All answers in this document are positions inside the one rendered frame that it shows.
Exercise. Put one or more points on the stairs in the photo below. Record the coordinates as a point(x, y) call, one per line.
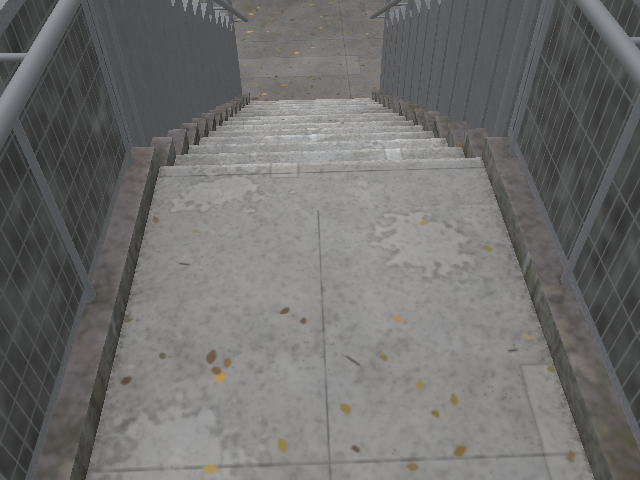
point(321, 130)

